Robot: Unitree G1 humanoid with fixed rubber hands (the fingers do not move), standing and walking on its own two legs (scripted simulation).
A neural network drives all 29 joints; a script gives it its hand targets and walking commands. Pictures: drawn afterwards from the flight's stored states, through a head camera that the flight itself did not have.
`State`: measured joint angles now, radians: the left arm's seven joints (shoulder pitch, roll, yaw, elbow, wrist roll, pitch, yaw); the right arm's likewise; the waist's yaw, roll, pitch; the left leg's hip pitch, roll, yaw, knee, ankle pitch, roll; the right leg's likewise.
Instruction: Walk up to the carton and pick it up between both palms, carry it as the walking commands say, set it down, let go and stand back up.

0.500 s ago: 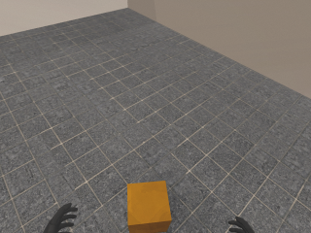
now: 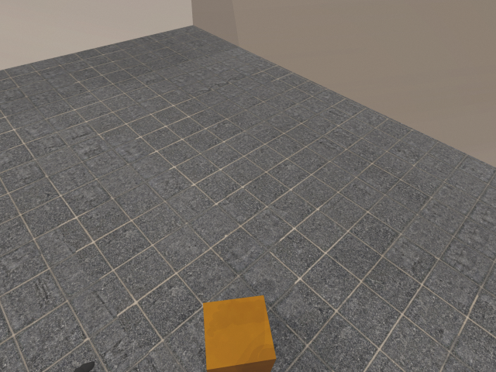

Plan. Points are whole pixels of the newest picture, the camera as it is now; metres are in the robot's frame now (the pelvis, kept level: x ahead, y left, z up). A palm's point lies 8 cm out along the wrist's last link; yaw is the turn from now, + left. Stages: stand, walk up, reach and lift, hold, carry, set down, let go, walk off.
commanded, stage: stand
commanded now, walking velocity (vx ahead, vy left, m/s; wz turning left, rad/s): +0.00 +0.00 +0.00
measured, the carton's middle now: (236, 341) +0.38 +0.00 -0.65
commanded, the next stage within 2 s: none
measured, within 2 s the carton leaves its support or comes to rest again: neither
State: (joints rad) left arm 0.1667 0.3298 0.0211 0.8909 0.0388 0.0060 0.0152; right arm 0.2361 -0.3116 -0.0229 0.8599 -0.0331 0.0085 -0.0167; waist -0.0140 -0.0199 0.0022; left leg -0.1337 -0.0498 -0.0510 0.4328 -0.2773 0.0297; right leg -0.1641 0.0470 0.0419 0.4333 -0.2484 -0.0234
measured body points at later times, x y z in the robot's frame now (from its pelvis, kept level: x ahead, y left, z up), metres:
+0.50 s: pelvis -0.01 -0.01 +0.00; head -0.01 +0.00 +0.45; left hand +0.07 +0.29 -0.13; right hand +0.07 -0.31 -0.12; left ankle -0.03 +0.10 -0.74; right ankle -0.01 -0.11 -0.74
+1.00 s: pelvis -0.01 -0.01 +0.01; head -0.01 -0.01 +0.46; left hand +0.07 +0.29 -0.12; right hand +0.06 -0.31 -0.12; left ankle -0.03 +0.10 -0.74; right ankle -0.01 -0.11 -0.74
